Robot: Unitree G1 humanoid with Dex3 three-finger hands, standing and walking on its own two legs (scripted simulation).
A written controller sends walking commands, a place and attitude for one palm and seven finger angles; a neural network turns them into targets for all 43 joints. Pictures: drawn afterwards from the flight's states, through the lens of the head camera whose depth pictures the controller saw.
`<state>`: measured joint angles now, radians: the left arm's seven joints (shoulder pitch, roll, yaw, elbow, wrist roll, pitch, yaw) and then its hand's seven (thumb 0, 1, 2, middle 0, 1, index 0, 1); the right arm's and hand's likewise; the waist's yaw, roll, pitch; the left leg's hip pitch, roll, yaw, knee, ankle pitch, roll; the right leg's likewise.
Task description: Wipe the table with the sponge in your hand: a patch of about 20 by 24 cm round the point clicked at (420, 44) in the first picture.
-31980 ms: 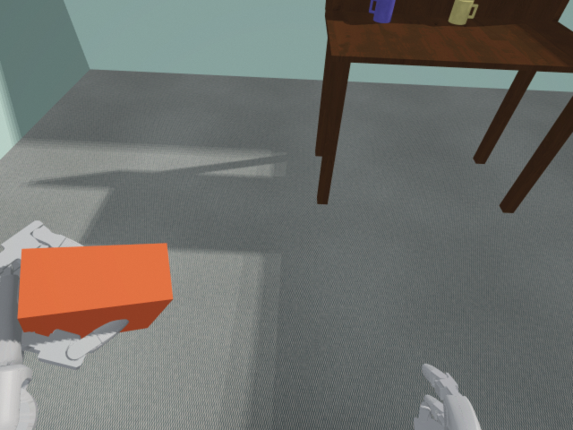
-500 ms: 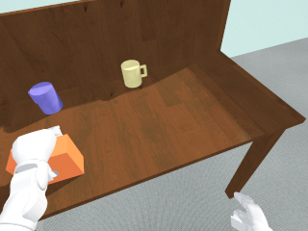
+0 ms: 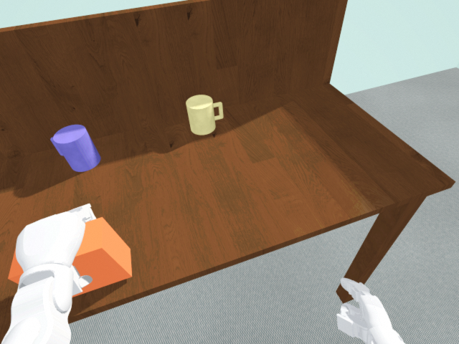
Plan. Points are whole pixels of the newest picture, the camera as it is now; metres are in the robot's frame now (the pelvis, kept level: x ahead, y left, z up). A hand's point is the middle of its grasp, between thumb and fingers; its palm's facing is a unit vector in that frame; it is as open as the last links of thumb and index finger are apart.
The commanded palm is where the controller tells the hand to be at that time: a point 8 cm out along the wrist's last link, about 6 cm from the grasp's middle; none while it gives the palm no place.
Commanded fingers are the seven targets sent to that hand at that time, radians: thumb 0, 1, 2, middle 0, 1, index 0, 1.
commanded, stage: lift the sponge slowly off the table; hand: left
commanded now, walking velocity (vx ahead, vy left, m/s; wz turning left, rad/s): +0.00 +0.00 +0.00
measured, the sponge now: (84, 266) +0.22 +0.30 +0.03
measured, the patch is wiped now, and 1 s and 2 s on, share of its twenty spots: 1.00 1.00 1.00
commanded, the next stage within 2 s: none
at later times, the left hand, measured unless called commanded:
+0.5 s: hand (70, 260) +0.20 +0.29 +0.08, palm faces +0.02 -0.12 -0.99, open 9.6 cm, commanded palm +0.18 +0.29 +0.15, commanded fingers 0.00 0.10 1.30 -1.20 -1.60 -1.20 -1.60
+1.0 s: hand (60, 246) +0.21 +0.29 +0.11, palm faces +0.04 -0.09 -1.00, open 9.6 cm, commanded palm +0.18 +0.29 +0.18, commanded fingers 0.00 0.10 1.30 -1.20 -1.60 -1.20 -1.60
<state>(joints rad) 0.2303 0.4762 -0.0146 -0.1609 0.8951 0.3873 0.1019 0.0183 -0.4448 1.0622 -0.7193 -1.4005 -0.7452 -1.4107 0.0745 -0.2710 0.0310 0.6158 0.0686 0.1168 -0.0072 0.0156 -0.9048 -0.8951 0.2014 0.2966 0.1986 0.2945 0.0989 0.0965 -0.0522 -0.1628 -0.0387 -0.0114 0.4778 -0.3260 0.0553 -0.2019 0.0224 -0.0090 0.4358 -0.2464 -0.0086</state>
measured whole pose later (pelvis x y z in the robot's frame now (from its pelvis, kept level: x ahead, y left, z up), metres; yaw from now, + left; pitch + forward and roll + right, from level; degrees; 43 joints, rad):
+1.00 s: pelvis -0.02 -0.03 +0.00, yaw +1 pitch -3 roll -1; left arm 0.07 0.58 0.01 -0.13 0.84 0.39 -0.05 -0.01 -0.47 1.06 -0.76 -1.37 -0.78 -1.38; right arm 0.04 -0.28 0.06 0.63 0.06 0.09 -0.07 0.02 -0.90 -0.89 0.20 0.30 0.20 0.29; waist 0.12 0.10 0.01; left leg -0.10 -0.02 -0.04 0.43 -0.27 0.02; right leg -0.13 0.04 -0.04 0.39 -0.21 -0.04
